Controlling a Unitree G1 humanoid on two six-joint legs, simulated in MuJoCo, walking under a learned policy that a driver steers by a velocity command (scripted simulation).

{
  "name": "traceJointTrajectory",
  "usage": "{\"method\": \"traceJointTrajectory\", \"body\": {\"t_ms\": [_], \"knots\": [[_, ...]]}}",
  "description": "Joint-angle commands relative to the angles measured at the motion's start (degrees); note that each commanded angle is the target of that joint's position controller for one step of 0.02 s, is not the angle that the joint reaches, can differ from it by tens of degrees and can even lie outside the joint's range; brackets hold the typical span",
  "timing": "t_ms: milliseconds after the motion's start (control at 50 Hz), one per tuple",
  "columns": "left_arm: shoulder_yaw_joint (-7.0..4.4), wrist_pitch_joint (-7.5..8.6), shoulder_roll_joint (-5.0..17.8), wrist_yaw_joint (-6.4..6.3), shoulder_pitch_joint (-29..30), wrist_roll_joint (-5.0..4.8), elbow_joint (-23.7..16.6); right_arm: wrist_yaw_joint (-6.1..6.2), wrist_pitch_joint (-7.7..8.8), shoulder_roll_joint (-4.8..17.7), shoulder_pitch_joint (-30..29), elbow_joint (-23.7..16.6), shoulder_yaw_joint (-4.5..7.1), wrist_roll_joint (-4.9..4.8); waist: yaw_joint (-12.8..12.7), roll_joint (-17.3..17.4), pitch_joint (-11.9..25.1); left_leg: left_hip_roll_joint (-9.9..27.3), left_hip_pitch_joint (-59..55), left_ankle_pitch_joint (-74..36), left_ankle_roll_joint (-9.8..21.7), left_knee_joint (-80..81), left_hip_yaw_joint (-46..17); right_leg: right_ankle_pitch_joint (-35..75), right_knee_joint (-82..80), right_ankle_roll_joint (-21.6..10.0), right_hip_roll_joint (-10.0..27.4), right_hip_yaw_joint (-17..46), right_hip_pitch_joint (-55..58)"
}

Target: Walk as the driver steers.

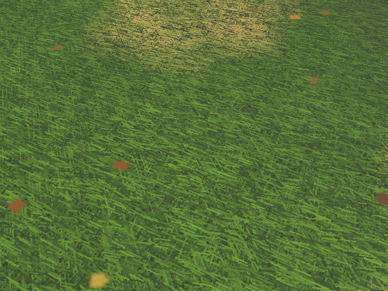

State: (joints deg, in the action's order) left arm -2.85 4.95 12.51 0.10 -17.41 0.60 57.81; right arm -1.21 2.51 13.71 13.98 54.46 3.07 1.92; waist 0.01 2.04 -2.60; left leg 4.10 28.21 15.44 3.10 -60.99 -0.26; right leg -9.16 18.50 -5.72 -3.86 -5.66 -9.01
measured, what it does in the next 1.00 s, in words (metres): walks ahead: left foot, then right foot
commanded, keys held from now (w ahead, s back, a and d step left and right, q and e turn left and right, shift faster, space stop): w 0.20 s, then no key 0.80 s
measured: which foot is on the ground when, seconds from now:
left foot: up 0.00-0.32, down 0.34-1.00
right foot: down 0.00-0.34, up 0.36-0.72, down 0.74-1.00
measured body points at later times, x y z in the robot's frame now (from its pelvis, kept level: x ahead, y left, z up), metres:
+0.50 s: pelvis +0.23 +0.05 -0.01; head +0.27 +0.06 +0.44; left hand +0.24 +0.29 -0.17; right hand +0.31 -0.20 -0.14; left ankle +0.30 +0.11 -0.75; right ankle +0.15 -0.08 -0.67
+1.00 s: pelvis +0.27 +0.03 +0.00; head +0.27 +0.03 +0.45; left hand +0.27 +0.25 -0.16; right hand +0.28 -0.20 -0.16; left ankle +0.31 +0.11 -0.75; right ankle +0.27 -0.09 -0.75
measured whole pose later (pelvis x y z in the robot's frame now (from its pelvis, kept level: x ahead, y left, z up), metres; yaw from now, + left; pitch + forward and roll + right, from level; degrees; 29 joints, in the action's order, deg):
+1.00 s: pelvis +0.27 +0.03 +0.00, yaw +0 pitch -2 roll +0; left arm 0.2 0.9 7.8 -2.4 -16.2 0.4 65.7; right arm 1.6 0.7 9.2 16.1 62.9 0.4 0.5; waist 0.7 0.3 -0.9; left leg -1.3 10.8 8.9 3.1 -21.1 4.9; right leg -12.4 22.0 -0.4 -0.2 -0.9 -8.0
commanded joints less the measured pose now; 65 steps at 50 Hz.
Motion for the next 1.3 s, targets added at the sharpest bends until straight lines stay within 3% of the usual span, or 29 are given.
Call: {"method": "traceJointTrajectory", "body": {"t_ms": [20,120,220,280,300,320,340,360,380,400,420,440,480,520,600,660,700,720,740,760,780,800,840,940,1300], "knots": [[-0.88,1.35,6.0,-0.17,-2.7,-0.24,-1.1,-0.56,-0.89,2.0,1.0,-2.2,0.41,0.27,1.4,-4.9,-1.1,2.5,6.1,-5.5,-1.7,3.0,0.4,7.8,-12.8,-6.6,15.3,12.9,1.2],[-0.46,1.06,5.6,-0.15,-7.2,-0.10,0.4,-0.64,-0.64,1.4,-9.9,-5.6,-0.22,-0.48,-1.2,-4.9,-2.9,2.0,8.7,-13.5,-2.7,16.6,2.7,13.2,-13.2,-5.8,13.7,9.4,4.7],[-0.24,0.70,5.4,-0.78,-11.4,0.54,2.5,-0.28,-0.08,1.3,-16.3,-8.0,-0.70,-0.51,-3.0,-5.2,-4.2,-0.2,8.1,-14.0,-0.9,25.5,4.4,24.0,-9.7,-5.6,15.1,7.6,12.2],[-0.24,0.42,5.9,-1.40,-9.9,0.91,3.1,0.59,1.12,1.6,-11.1,-6.3,-0.50,-0.33,-0.5,-6.5,-1.7,-3.7,-1.0,-10.2,1.4,29.1,5.5,44.4,-0.5,-3.3,15.0,5.7,13.6],[-0.35,0.40,6.3,-1.55,-9.0,0.75,3.1,1.01,1.69,2.6,-5.3,-4.1,-0.02,-0.18,1.6,-6.8,1.0,-5.4,-6.9,-10.6,2.3,31.5,5.6,48.5,5.4,-2.2,14.2,5.7,14.0],[-0.33,0.26,6.4,-1.56,-7.9,0.06,3.1,1.44,2.56,3.5,2.6,-1.3,0.49,0.39,5.2,-5.0,4.6,-5.6,-16.5,-18.6,3.4,37.2,5.9,45.3,14.9,-0.6,11.8,4.1,11.8],[0.23,0.49,5.0,-1.65,-8.5,-0.84,1.8,1.93,3.31,7.4,10.4,0.8,1.41,1.61,6.8,-1.6,11.1,3.6,-31.6,-38.8,5.2,33.9,-1.4,26.8,27.7,1.0,9.1,3.1,1.6],[1.46,-0.02,-1.4,-1.68,-18.7,-3.56,2.7,1.64,2.96,12.3,12.6,0.9,2.47,1.59,3.5,11.8,21.5,22.7,-49.2,-67.6,16.7,30.7,-21.6,-23.6,49.9,3.3,-0.8,0.8,-14.6],[-0.23,-0.95,4.2,-2.22,-17.1,-2.18,4.2,1.21,2.11,10.7,11.8,0.4,2.38,-1.87,4.2,4.0,24.6,21.3,-44.8,-69.1,18.1,33.2,-23.4,-25.6,55.0,3.3,-0.8,9.2,-15.1],[-0.43,-1.21,4.1,-2.08,-11.5,-1.13,2.6,1.29,1.87,7.8,4.9,-0.6,1.43,-2.23,2.2,2.7,16.3,18.6,-36.7,-61.5,16.4,36.3,-17.1,-22.1,54.7,3.4,1.7,10.2,-17.2],[-0.23,-1.29,2.8,-1.88,-7.6,0.01,1.9,1.51,1.82,3.7,0.5,-1.0,0.20,-1.87,1.2,1.1,9.0,15.6,-29.0,-55.1,14.0,39.6,-12.9,-19.0,51.1,3.6,3.6,9.6,-18.1],[-0.45,-1.87,2.5,-1.57,-5.8,0.75,1.8,1.93,1.89,1.6,-0.6,-0.6,-0.58,-1.73,0.1,1.1,5.8,13.1,-23.8,-51.6,12.0,42.0,-9.6,-16.8,47.5,4.0,4.9,9.7,-16.3],[-0.17,-3.67,0.4,-1.02,-8.1,1.37,3.0,2.44,1.97,-0.1,-1.1,0.4,-1.54,-1.44,-2.3,1.5,5.6,10.0,-16.5,-49.1,9.8,44.0,-4.7,-14.1,41.7,4.8,5.1,8.6,-8.5],[0.28,-4.89,-1.2,-1.15,-9.1,0.97,3.9,2.35,2.41,1.8,-1.2,0.9,-1.53,-0.95,-3.7,2.0,6.6,8.8,-13.6,-48.4,9.8,44.3,-2.2,-13.3,35.9,5.4,4.5,7.2,-4.7],[0.70,-6.51,0.2,-2.10,-3.8,0.89,3.7,2.16,1.52,3.5,0.3,2.0,-1.50,-0.52,-2.1,4.5,6.1,7.8,-11.4,-24.1,8.7,47.1,-3.3,-10.6,23.9,5.4,5.1,5.7,-2.9],[1.01,-6.67,0.6,-2.17,-0.8,0.74,3.8,2.31,-0.01,3.6,0.7,2.6,-1.42,-0.75,-1.1,4.0,3.2,7.7,-8.5,-0.5,7.7,50.0,-6.5,-8.6,18.1,5.0,5.3,5.1,-1.4],[1.48,-6.10,-0.2,-2.28,-1.5,0.93,4.9,2.50,-0.84,3.0,-0.1,2.7,-1.61,-1.29,-2.1,1.8,0.9,6.9,-5.6,7.6,5.5,49.5,-7.2,-4.2,9.4,4.4,5.4,4.8,2.7],[1.73,-5.58,0.2,-2.42,-1.5,1.16,5.0,2.55,-1.05,2.4,1.2,3.2,-1.72,-1.24,-1.8,-0.2,-0.4,6.1,-4.7,9.6,3.4,49.1,-7.4,-1.2,4.4,4.0,7.3,7.3,4.2],[1.75,-4.85,1.7,-2.63,-2.3,1.55,5.1,2.52,-1.14,1.9,2.2,3.3,-1.71,-1.21,-0.9,-2.2,-1.1,4.4,-4.9,8.1,1.6,46.9,-6.6,-0.2,1.1,3.5,10.9,11.3,4.5],[1.44,-4.54,3.6,-2.67,0.1,0.37,5.3,2.33,-1.43,-0.2,5.7,3.9,-1.91,-1.91,2.4,-8.6,-3.0,0.0,-8.4,3.5,0.3,46.4,-2.7,-3.5,0.2,2.1,11.9,14.0,-2.3],[1.94,-4.18,1.3,-2.40,1.0,-0.14,5.5,2.40,-1.61,-0.1,5.7,5.0,-2.02,-1.62,2.0,-8.6,-2.8,-0.6,-15.7,-1.5,-0.1,44.5,-1.5,-7.3,-2.0,2.4,11.7,14.0,-7.6],[2.26,-3.76,0.3,-2.29,1.1,-0.31,5.5,2.50,-1.67,0.3,5.7,5.4,-1.81,-1.46,2.0,-7.4,-2.2,0.0,-19.2,-4.2,-0.1,43.6,-1.9,-7.1,-2.8,3.3,10.8,13.1,-9.0],[2.19,-3.57,0.7,-2.56,0.8,-0.45,5.9,2.59,-1.67,1.1,5.6,6.0,-1.60,-1.27,1.9,-5.9,-1.1,0.8,-20.2,-5.4,0.2,43.5,-2.5,-4.1,-2.4,4.0,9.6,11.6,-6.9],[2.35,-3.73,0.0,-2.67,-1.3,-0.22,7.0,2.89,-1.53,-0.4,4.9,7.3,-2.04,-1.41,1.0,-2.7,-1.1,1.1,-18.3,-5.6,-0.2,44.3,-2.5,-1.0,-1.6,3.4,9.6,11.1,-3.4],[2.99,-3.94,-1.3,-2.91,-3.9,-0.20,8.7,3.53,-1.80,-1.7,7.0,10.7,-2.62,-1.40,0.6,-2.4,-1.8,1.5,-18.6,-8.2,-0.3,43.4,-2.6,1.4,-1.3,3.1,9.2,10.4,-2.0]]}}
Velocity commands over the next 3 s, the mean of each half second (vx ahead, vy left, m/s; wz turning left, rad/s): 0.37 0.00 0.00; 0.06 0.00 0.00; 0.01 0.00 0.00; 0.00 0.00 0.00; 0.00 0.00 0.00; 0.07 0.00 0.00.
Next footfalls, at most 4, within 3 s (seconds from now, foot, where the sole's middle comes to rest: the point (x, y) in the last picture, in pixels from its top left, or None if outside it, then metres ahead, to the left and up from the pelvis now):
0.34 left None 0.35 0.12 -0.78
0.74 right None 0.31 -0.09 -0.78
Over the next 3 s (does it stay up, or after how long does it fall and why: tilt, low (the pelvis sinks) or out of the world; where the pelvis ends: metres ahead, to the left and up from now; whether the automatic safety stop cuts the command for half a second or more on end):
stays up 0.33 0.02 -0.01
